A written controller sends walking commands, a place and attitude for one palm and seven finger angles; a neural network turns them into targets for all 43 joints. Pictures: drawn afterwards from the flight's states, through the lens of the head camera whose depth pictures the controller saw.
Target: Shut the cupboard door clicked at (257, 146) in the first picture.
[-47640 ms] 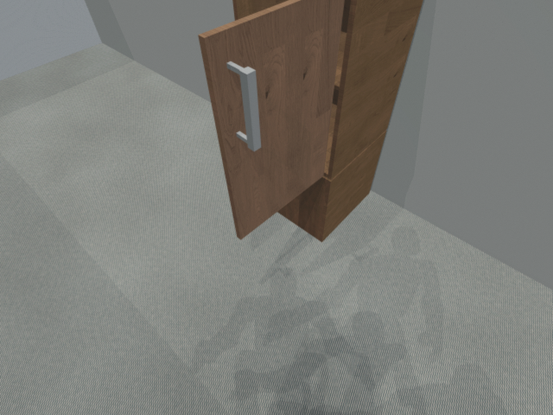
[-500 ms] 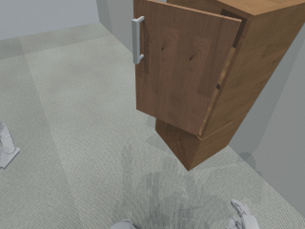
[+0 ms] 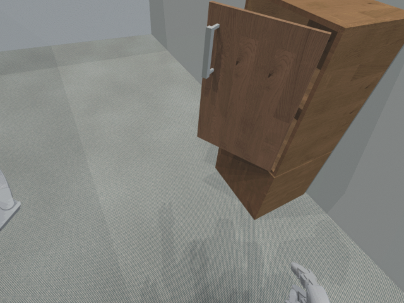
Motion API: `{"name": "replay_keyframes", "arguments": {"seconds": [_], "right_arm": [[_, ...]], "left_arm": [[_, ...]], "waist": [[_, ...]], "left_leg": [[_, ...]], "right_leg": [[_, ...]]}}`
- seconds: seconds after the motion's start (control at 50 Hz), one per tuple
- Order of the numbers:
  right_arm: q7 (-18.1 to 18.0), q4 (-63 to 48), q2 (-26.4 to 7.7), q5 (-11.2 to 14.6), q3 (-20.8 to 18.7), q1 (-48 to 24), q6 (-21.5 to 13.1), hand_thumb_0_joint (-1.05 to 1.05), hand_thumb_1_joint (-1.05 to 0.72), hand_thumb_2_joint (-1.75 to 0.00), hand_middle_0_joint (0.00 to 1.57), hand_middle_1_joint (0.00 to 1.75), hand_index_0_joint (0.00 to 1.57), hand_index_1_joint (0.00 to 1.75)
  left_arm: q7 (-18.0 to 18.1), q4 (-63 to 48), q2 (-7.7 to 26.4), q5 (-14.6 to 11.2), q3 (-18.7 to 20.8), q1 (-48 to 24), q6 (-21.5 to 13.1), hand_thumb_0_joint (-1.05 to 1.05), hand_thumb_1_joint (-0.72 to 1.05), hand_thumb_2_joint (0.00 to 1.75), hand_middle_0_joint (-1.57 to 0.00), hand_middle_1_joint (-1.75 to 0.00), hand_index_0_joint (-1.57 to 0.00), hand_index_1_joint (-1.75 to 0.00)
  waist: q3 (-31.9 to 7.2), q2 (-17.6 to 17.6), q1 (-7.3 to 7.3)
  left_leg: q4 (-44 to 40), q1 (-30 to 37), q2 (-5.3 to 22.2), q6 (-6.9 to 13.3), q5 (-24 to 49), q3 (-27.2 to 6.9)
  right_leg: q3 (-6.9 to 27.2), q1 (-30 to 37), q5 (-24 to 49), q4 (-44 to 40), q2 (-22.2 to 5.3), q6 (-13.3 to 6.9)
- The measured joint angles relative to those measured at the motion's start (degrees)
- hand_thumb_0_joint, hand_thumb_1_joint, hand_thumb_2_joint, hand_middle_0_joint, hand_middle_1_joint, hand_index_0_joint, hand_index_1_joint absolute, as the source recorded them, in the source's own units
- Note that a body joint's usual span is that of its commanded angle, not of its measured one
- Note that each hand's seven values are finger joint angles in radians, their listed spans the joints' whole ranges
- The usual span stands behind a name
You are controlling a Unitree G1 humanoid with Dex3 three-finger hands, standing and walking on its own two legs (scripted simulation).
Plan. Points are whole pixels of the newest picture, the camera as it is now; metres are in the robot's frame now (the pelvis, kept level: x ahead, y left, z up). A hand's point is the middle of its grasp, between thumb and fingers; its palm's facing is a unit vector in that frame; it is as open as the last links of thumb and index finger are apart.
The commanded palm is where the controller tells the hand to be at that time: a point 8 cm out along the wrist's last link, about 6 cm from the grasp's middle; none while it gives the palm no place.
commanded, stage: stop stepping back and stand still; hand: left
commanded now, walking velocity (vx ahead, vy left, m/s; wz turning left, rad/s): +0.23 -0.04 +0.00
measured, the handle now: (210, 51) +0.88 +0.02 +0.11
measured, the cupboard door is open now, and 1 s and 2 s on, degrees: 29 29 29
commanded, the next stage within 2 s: let the arm hang, fingers relaxed in 0.68 s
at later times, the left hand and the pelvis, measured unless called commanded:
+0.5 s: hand (13, 211) +0.19 +0.27 +0.18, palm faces +0.34 -0.82 -0.46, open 7.4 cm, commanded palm +0.13 +0.31 +0.18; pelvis -0.04 +0.03 +0.01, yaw -5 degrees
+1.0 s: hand (108, 301) +0.16 +0.20 -0.12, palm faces -0.12 -0.95 -0.27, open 7.4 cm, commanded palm none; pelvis -0.02 +0.02 +0.00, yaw -5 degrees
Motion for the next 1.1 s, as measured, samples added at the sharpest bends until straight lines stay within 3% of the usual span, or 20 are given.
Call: {"name": "replay_keyframes", "arguments": {"seconds": [0.04, 0.06, 0.08, 0.12, 0.18, 0.24, 0.32, 0.38, 0.46, 0.54, 0.66, 0.78, 0.82, 0.88, 0.98, 1.06, 1.1], "right_arm": [[0.27, -0.71, 0.60, -0.30, 0.75, 0.54, 0.36, 0.01, -0.90, -0.90, 0.21, 0.30, 0.21, 0.30], [0.36, -1.32, 0.74, -0.49, 1.09, 0.45, 0.72, 0.01, -0.90, -0.90, 0.21, 0.30, 0.21, 0.30], [0.41, -1.31, 0.21, -0.78, 1.17, -0.28, 1.13, 0.01, -0.90, -0.90, 0.21, 0.30, 0.21, 0.30], [0.32, 0.22, -0.94, -0.83, 0.97, -1.16, 2.15, 0.01, -0.90, -0.90, 0.21, 0.30, 0.21, 0.30], [-0.20, 2.08, -1.98, -0.31, 0.69, 0.00, 3.87, 0.01, -0.90, -0.90, 0.21, 0.30, 0.21, 0.30], [-1.35, 2.53, -3.47, -0.15, 0.13, 1.91, 4.12, 0.01, -0.90, -0.90, 0.21, 0.30, 0.21, 0.30], [-2.41, 3.05, -4.02, -0.08, -0.43, 1.82, 3.65, 0.01, -0.90, -0.90, 0.21, 0.30, 0.21, 0.30], [-2.11, 2.65, -3.05, -0.57, -0.59, 2.28, 2.44, 0.01, -0.91, -0.90, 0.20, 0.30, 0.20, 0.30], [-1.19, 1.28, -1.99, -0.68, 0.10, 3.23, 2.04, 0.01, -0.90, -0.90, 0.20, 0.30, 0.20, 0.30], [-1.00, 0.26, -1.44, -0.74, 0.45, 2.37, 3.05, 0.01, -0.90, -0.90, 0.20, 0.30, 0.21, 0.30], [-0.56, 1.48, -1.86, -0.19, 0.23, 1.26, 4.88, 0.01, -0.90, -0.90, 0.21, 0.30, 0.21, 0.30], [-1.06, 2.69, -2.75, 0.20, 0.04, 0.88, 4.72, 0.01, -0.90, -0.90, 0.21, 0.30, 0.21, 0.30], [1.13, 4.18, -4.59, 0.36, -0.55, -0.06, 2.83, 0.01, -0.90, -0.90, 0.20, 0.30, 0.20, 0.30], [2.74, 6.46, -7.82, -0.11, -0.88, -3.15, 3.97, 0.01, -0.90, -0.90, 0.20, 0.30, 0.20, 0.30], [2.81, 8.11, -7.95, -0.82, -0.48, -6.31, 6.49, 0.01, -0.91, -0.90, 0.20, 0.30, 0.20, 0.30], [2.50, 11.32, -5.67, -1.35, 0.22, -5.13, 7.68, 0.01, -0.91, -0.90, 0.20, 0.30, 0.20, 0.30], [2.29, 14.02, -4.34, -1.39, 0.31, -3.62, 8.06, 0.01, -0.91, -0.90, 0.20, 0.30, 0.20, 0.30]], "left_arm": [[0.11, -1.24, 0.62, -0.18, -0.33, 1.39, 0.47, 0.02, 0.89, 0.90, -0.21, -0.30, -0.21, -0.30], [0.16, -1.72, 1.36, -0.22, -0.08, 1.67, 0.56, 0.02, 0.89, 0.90, -0.21, -0.30, -0.21, -0.30], [0.06, -1.45, 1.26, -0.19, -0.35, 1.12, 0.48, 0.02, 0.89, 0.90, -0.21, -0.30, -0.21, -0.30], [0.01, 0.19, 1.08, -0.39, -1.85, -0.61, 0.79, 0.01, 0.89, 0.90, -0.21, -0.30, -0.21, -0.30], [0.41, 2.77, 0.80, -0.44, -3.22, -1.45, 1.64, 0.01, 0.89, 0.90, -0.22, -0.30, -0.21, -0.30], [0.82, 4.74, 0.41, 0.02, -3.60, -2.35, 1.82, 0.01, 0.89, 0.90, -0.22, -0.30, -0.21, -0.30], [0.81, 5.92, 0.15, 0.05, -1.92, -2.30, 1.65, 0.01, 0.89, 0.90, -0.21, -0.30, -0.21, -0.30], [0.35, 5.08, 0.47, 0.16, -1.21, -1.05, 1.81, 0.02, 0.89, 0.90, -0.21, -0.30, -0.21, -0.30], [-0.04, 1.64, 1.39, 0.18, -1.28, 1.80, 1.36, 0.02, 0.89, 0.90, -0.21, -0.30, -0.21, -0.30], [-0.41, 1.10, 2.81, 0.05, -0.96, 3.18, 1.00, 0.02, 0.89, 0.90, -0.21, -0.30, -0.21, -0.30], [-0.36, 3.36, 1.53, -0.50, -1.39, 3.50, 2.12, 0.01, 0.89, 0.90, -0.22, -0.30, -0.21, -0.30], [0.24, 4.23, -0.82, -0.02, -3.38, 1.14, 1.99, 0.02, 0.89, 0.90, -0.22, -0.30, -0.21, -0.30], [-2.44, 11.93, -0.66, 1.73, -6.87, -3.70, 1.83, 0.01, 0.89, 0.90, -0.21, -0.30, -0.21, -0.30], [-6.71, 31.69, -2.80, 2.81, -14.70, -12.21, 7.73, 0.00, 0.90, 0.90, -0.21, -0.30, -0.20, -0.30], [-9.52, 60.61, -8.28, 3.29, -24.67, -17.90, 13.69, 0.01, 0.91, 0.90, -0.20, -0.30, -0.19, -0.30], [-9.65, 74.52, -13.16, 3.11, -28.13, -16.93, 14.28, 0.01, 0.91, 0.90, -0.20, -0.30, -0.20, -0.30], [-8.22, 77.90, -14.15, 1.99, -25.67, -16.62, 12.70, -0.02, 0.97, 0.90, -0.21, -0.30, -0.20, -0.30]], "waist": [[-1.36, -1.09, 0.26], [-1.90, -2.26, 0.67], [-1.56, -1.71, 1.20], [-0.76, -0.12, 1.53], [-2.38, -0.40, 1.58], [-3.70, -0.42, 0.00], [-1.96, -1.85, -1.11], [-0.87, -1.79, -1.77], [-0.36, -1.14, -2.05], [0.26, -0.73, -2.25], [-0.38, 1.16, -1.39], [-0.69, 0.12, -0.30], [-0.86, 0.98, 0.23], [-0.84, 2.89, 0.66], [1.87, 1.70, -1.50], [3.90, -1.77, -1.92], [4.32, -2.74, -1.21]], "left_leg": [[-1.73, -0.33, -0.76, -1.02, -1.52, 1.48], [-1.15, -1.48, -1.54, -1.74, -3.44, 2.77], [0.32, -2.56, -1.36, -2.49, -5.42, 3.06], [4.61, -3.15, -1.54, -3.17, -7.56, 1.42], [9.26, -0.86, -2.53, -3.02, -9.54, 0.01], [4.61, 4.14, -2.24, -1.66, -9.59, 0.24], [3.00, 5.06, -2.99, 1.17, -4.02, 2.49], [-1.01, 6.65, -2.54, 1.33, -2.27, 3.03], [-4.94, 7.69, -1.71, 0.58, -0.18, 3.28], [-3.79, 6.37, -2.03, 0.34, -0.42, 4.04], [-0.58, 5.15, -1.41, -0.85, -2.88, 3.25], [0.45, 6.34, -1.98, 0.11, -4.61, 2.93], [1.48, 5.17, -2.41, 0.23, -4.92, 2.44], [3.42, 3.50, -3.22, 0.74, -5.68, 2.44], [3.20, 4.31, -3.75, 0.68, -5.54, 2.56], [0.71, 6.40, -3.73, 0.24, -4.43, 2.18], [-0.56, 6.91, -3.47, 0.02, -3.72, 1.40]], "right_leg": [[-0.86, 6.13, -0.14, -9.97, -0.34, -1.38], [0.49, 8.11, 0.22, -14.69, -0.98, -2.82], [1.10, 7.74, 5.70, -16.42, -0.89, -3.72], [1.32, 7.36, 8.97, -15.37, -0.42, -3.82], [2.53, 7.31, 7.78, -14.39, -1.03, -3.30], [2.18, 6.47, 6.51, -12.46, -1.67, -2.20], [3.13, 3.99, 1.80, -6.39, -2.82, -1.69], [1.86, 2.02, 1.23, -3.18, -2.20, -1.71], [-1.47, 4.53, 3.05, -11.63, -1.60, -1.65], [-1.72, 6.45, 9.60, -17.64, -1.88, -2.80], [-1.62, 6.11, 9.75, -16.70, -1.03, -3.83], [-1.47, 7.24, 7.49, -15.40, -1.35, -3.64], [-2.34, 5.96, 6.93, -13.60, -1.91, -3.13], [-2.51, 4.08, 5.01, -10.71, -2.88, -3.06], [-2.49, 4.31, 4.52, -9.60, -3.46, -3.30], [-2.77, 6.53, 5.55, -12.25, -3.18, -3.47], [-3.48, 7.82, 6.70, -14.79, -2.65, -3.66]]}}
